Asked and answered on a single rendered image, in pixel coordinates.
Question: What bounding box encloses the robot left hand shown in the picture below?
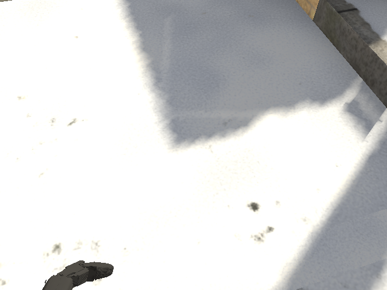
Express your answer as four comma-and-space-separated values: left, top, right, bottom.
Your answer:
42, 260, 114, 290

